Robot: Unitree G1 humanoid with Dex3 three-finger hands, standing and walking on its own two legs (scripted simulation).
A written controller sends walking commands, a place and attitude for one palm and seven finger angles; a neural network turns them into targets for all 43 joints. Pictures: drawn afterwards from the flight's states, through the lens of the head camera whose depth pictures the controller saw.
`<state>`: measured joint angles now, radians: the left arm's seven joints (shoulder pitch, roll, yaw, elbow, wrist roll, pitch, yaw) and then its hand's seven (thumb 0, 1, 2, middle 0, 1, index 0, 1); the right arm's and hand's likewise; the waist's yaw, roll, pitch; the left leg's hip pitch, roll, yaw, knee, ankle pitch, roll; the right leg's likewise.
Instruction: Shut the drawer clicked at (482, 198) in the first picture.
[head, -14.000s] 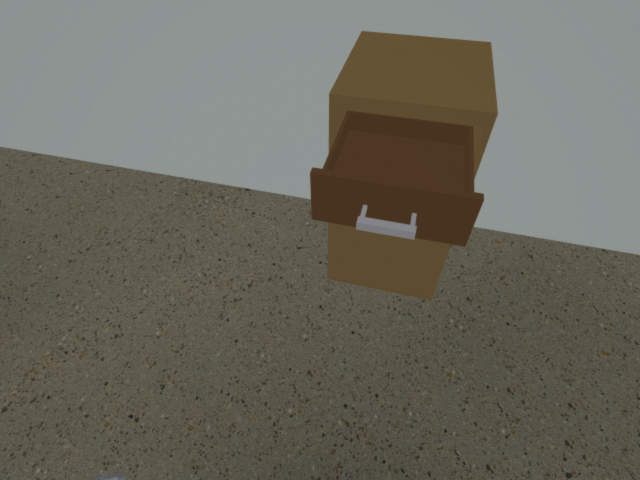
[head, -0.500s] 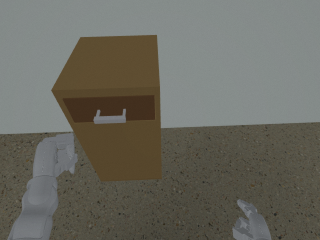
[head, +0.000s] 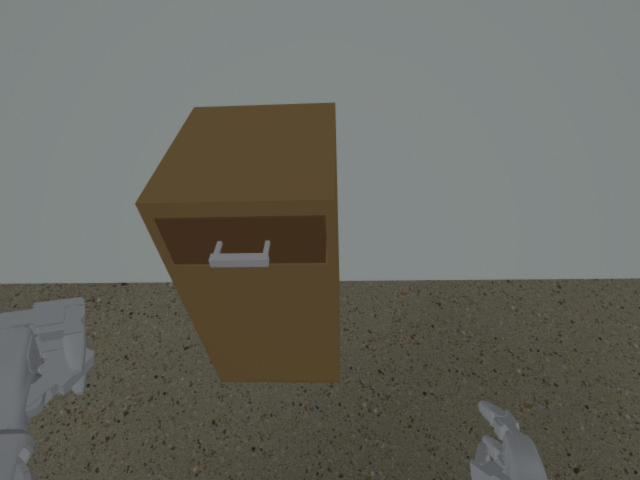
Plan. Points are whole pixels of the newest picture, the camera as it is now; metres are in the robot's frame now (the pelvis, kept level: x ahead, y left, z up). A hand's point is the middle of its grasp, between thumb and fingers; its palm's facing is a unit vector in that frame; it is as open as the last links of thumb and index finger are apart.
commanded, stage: draw the hand back to the body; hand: left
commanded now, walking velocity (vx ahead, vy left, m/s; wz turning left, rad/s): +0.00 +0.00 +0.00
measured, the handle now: (241, 252) +0.58 +0.26 -0.11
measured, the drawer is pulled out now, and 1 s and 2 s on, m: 0.00 0.00 0.00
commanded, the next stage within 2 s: step back with the hand held close in 0.08 s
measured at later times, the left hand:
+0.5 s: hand (97, 353) +0.18 +0.24 +0.15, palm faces +0.27 -0.83 -0.50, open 3.2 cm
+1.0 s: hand out of the picture +0.08 +0.27 +0.16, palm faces +0.37 -0.78 -0.51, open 3.2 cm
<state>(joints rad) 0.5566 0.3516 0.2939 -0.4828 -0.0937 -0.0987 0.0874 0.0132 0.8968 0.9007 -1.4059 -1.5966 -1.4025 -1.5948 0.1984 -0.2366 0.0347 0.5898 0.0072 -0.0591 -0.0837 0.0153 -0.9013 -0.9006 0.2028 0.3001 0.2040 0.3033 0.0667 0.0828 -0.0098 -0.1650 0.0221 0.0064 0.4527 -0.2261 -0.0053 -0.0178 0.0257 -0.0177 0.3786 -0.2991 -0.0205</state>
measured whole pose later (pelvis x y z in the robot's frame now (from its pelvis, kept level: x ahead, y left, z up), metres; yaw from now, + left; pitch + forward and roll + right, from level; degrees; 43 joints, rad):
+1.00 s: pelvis -0.10 +0.02 -0.02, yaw +2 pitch +0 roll -2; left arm 0.62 0.40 0.39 -0.59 -0.03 -0.25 0.13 0.01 0.89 0.90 -1.41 -1.60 -1.40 -1.59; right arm 0.20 -0.21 0.00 0.54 0.00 -0.07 -0.08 0.01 -0.90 -0.90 0.20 0.30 0.21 0.30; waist 0.00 0.05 0.04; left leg -0.48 0.01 0.00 0.59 -0.17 0.03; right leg -0.32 0.04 0.01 0.59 -0.27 0.00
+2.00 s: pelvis -0.28 +0.04 +0.00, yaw -3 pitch +1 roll -2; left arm 0.66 0.44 0.38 -0.66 -0.05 -0.19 0.14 0.01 0.90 0.90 -1.41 -1.60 -1.40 -1.59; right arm 0.23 -0.13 0.05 0.57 -0.03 -0.11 -0.05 0.01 -0.90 -0.90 0.20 0.30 0.21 0.30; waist -0.03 -0.03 -0.02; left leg -0.42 -0.01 0.02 0.41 -0.13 0.01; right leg -0.16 0.06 -0.03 0.42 -0.39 -0.05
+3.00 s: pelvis -0.28 +0.05 +0.00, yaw -3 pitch -2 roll -1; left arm 0.41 0.15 0.01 1.15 0.00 0.02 0.03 0.01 0.91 0.90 -0.57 -0.72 -0.56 -0.71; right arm 0.32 -0.12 0.00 1.10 -0.01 0.03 -0.04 0.01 -0.91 -0.90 0.20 0.30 0.20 0.30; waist 0.00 0.01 0.08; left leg -0.26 0.00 0.00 0.48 -0.18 0.02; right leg -0.12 0.00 -0.12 0.44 -0.29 -0.03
